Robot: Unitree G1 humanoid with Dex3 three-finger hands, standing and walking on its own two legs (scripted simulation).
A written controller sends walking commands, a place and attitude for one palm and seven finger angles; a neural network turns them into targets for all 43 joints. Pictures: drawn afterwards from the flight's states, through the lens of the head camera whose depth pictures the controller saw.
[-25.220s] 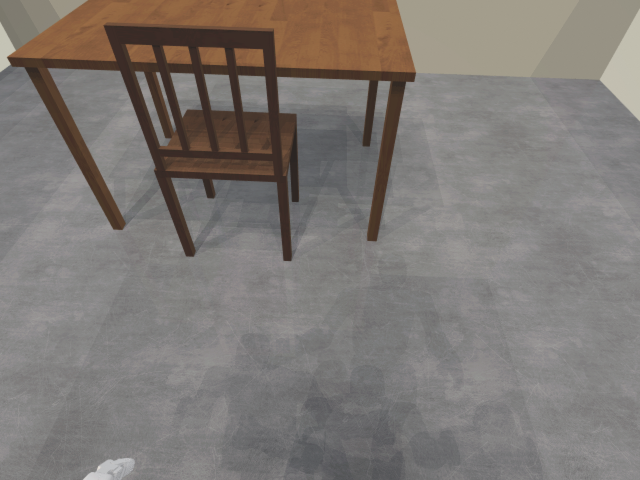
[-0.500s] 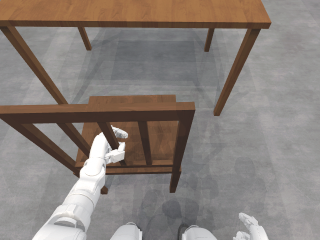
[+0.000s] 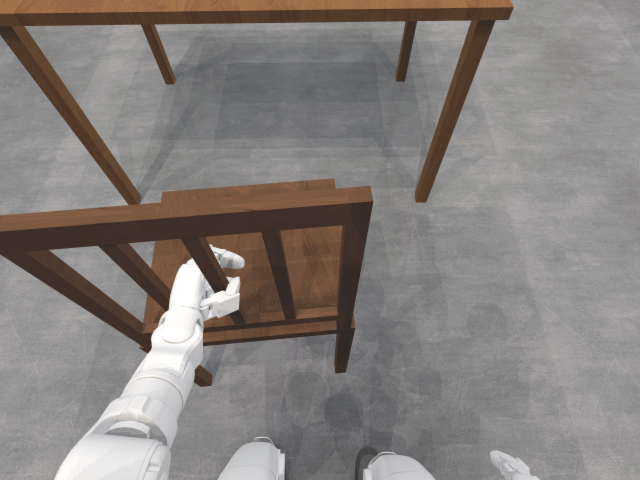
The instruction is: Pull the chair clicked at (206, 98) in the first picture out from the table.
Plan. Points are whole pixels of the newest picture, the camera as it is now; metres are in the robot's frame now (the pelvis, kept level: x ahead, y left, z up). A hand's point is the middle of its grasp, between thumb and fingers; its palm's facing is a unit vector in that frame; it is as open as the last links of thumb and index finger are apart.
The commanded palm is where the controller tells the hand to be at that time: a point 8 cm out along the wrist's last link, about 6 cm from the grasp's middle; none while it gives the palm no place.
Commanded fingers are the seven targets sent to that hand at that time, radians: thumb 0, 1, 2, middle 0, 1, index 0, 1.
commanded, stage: step backward, pulling the chair out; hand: left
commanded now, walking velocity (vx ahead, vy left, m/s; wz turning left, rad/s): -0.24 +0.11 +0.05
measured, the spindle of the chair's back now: (220, 285) +0.38 +0.16 -0.08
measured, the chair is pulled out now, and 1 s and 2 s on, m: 0.52 0.63 0.63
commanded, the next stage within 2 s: stop walking, hand still on the chair in 0.04 s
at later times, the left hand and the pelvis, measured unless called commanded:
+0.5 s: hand (222, 368) +0.25 +0.14 -0.06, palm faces -0.01 -0.99 -0.17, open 5.3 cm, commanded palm +0.24 +0.19 -0.04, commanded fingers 0.00 0.90 0.90 -0.50 -1.45 -0.50 -1.45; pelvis -0.04 +0.01 +0.00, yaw -1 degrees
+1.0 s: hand (221, 367) +0.25 +0.14 -0.06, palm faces -0.04 -0.99 -0.16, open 5.4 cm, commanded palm +0.24 +0.19 -0.04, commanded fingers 0.00 0.90 0.90 -0.50 -1.45 -0.50 -1.45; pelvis +0.01 +0.02 +0.01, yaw -2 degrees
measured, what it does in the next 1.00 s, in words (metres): stands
